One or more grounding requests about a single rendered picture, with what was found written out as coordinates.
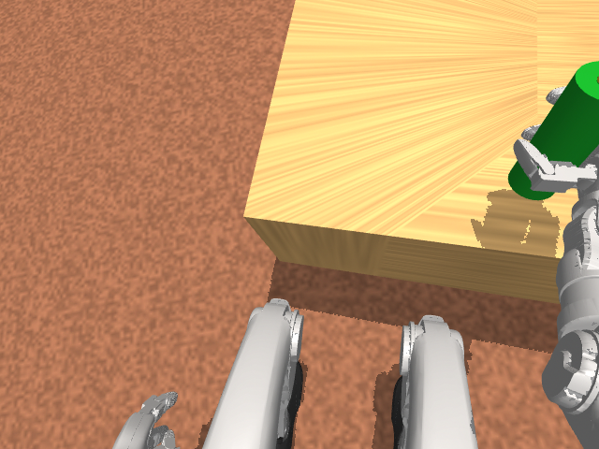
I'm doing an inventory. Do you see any bottle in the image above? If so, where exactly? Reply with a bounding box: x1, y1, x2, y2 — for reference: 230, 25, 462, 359
508, 61, 599, 200

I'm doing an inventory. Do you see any right robot arm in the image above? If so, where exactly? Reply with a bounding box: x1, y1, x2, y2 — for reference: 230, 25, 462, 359
542, 190, 599, 449

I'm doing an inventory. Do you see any right robot hand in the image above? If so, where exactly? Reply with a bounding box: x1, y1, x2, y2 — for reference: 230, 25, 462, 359
513, 86, 599, 199

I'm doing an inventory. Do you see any left robot foot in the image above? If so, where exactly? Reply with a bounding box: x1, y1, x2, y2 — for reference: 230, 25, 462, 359
276, 361, 303, 449

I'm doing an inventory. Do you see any left robot hand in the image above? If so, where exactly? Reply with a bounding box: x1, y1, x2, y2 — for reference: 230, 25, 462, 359
112, 392, 180, 449

